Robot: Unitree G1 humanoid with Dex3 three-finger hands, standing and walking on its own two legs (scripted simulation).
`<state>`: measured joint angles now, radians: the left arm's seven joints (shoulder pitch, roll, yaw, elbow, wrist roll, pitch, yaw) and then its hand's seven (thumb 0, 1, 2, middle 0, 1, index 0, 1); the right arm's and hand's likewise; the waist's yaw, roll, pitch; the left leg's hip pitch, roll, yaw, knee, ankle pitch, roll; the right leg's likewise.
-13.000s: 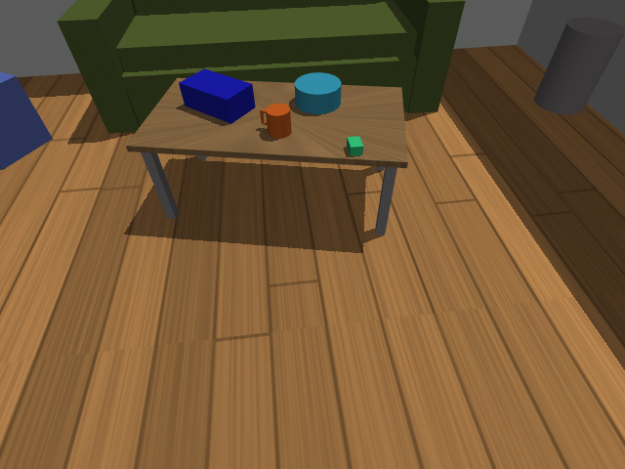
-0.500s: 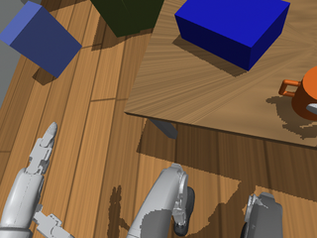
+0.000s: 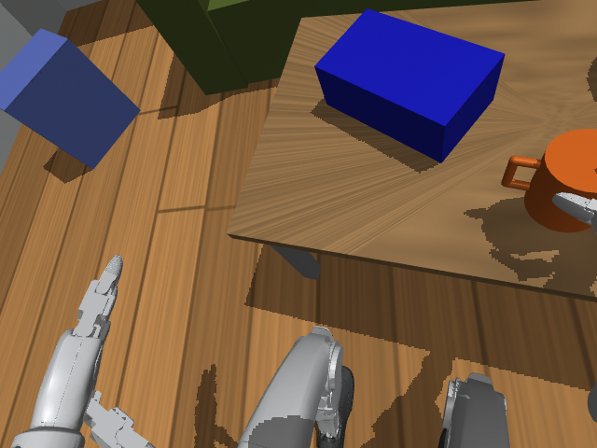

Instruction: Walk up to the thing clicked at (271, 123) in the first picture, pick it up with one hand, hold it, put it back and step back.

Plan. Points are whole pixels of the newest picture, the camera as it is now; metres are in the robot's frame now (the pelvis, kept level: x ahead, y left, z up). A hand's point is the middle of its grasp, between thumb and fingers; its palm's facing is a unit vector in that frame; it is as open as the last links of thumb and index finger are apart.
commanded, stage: settle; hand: right
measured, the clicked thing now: (559, 180) +0.52 -0.19 -0.08
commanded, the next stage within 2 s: lift in 0.40 s
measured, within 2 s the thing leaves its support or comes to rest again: neither
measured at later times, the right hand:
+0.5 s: hand out of the picture +0.51 -0.23 -0.02, palm faces +0.25 +0.97 -0.01, open 7.8 cm
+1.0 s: hand out of the picture +0.47 -0.22 +0.04, palm faces +0.25 +0.97 -0.02, open 7.7 cm
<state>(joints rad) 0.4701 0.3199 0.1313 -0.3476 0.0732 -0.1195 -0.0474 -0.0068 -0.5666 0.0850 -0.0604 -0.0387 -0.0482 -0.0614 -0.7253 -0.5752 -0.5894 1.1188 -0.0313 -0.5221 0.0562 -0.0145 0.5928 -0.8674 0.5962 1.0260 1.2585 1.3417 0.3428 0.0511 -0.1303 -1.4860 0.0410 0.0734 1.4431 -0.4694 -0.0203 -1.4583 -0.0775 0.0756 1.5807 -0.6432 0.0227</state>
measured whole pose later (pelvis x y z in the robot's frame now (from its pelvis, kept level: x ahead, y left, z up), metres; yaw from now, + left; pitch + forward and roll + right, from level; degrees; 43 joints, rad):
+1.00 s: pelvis +0.02 +0.00 +0.06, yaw -1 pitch +24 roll +3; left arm 0.45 0.25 0.10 -0.15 0.07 -0.06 -0.04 -0.01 -0.54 0.06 -0.05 -0.04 -0.05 -0.06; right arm -0.53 -0.38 -0.49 0.91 0.02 -0.49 0.03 -0.01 0.59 -0.94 0.53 1.07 1.33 1.47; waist 0.23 0.03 -0.14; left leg -1.21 0.04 0.06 1.24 -0.45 -0.03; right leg -1.17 -0.07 0.04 1.35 -0.60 0.02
